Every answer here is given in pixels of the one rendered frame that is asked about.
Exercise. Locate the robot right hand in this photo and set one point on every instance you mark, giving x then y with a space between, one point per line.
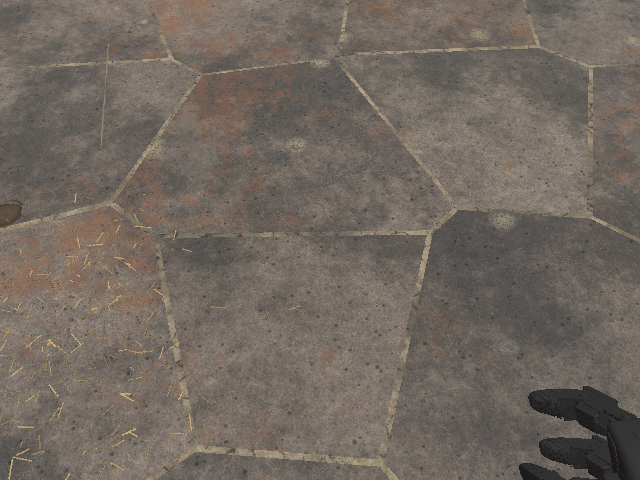
618 458

